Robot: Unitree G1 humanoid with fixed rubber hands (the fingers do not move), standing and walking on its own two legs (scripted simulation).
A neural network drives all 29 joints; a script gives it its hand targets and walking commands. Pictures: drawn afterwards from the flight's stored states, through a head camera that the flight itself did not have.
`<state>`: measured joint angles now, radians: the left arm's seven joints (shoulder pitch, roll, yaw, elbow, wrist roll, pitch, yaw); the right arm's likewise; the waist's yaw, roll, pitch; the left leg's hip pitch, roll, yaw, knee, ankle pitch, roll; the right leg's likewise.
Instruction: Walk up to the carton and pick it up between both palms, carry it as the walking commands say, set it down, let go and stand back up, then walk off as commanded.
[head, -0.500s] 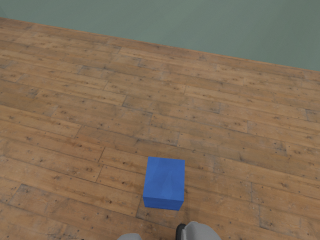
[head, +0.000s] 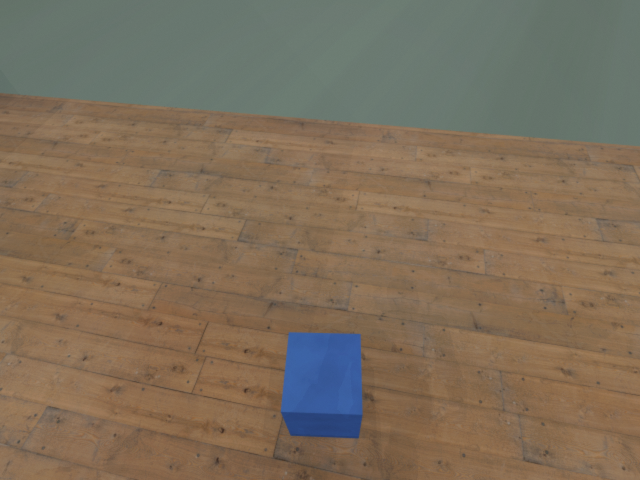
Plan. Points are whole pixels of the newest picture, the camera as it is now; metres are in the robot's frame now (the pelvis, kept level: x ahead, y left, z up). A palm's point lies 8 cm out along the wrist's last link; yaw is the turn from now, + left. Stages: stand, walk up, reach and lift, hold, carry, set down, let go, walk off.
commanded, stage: walk up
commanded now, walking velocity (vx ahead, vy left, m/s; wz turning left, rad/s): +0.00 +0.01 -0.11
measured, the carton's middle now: (324, 386) +0.43 +0.04 -0.65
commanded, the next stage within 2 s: none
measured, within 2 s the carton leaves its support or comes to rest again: neither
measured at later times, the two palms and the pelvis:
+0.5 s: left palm out of the picture +0.04 +0.25 -0.14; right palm out of the picture +0.00 -0.22 -0.15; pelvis +0.00 +0.01 +0.00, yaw -2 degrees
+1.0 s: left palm out of the picture +0.06 +0.24 -0.14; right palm out of the picture +0.01 -0.23 -0.14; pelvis +0.01 +0.02 +0.00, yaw -3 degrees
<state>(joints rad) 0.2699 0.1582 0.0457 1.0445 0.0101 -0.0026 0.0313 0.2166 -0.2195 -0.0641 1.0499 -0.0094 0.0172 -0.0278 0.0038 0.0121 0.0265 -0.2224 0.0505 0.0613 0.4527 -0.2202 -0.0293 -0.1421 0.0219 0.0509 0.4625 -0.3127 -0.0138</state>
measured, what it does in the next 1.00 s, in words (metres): stands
